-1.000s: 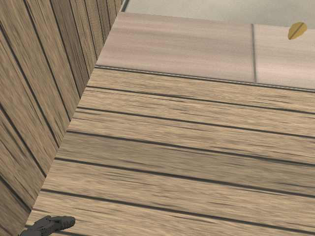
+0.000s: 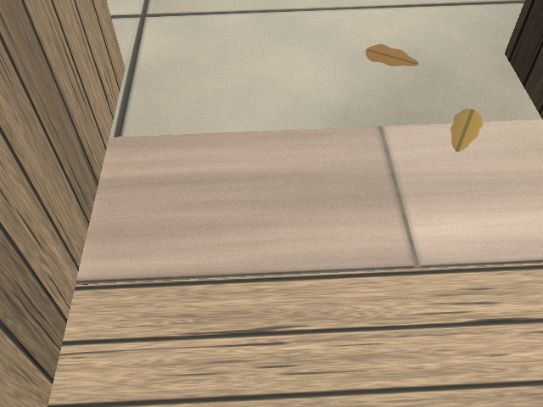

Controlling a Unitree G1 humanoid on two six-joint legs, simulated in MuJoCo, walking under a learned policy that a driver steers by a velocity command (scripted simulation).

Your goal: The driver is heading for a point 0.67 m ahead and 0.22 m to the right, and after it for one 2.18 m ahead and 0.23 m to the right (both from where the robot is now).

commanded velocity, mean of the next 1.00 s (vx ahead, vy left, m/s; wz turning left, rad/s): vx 0.50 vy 0.00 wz -0.53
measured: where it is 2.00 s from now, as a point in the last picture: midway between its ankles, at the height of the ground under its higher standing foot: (389, 199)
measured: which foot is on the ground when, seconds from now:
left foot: down 0.00-0.02, up 0.04-0.50, down 0.52-1.00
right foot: up 0.00-0.00, down 0.02-0.52, up 0.54-1.00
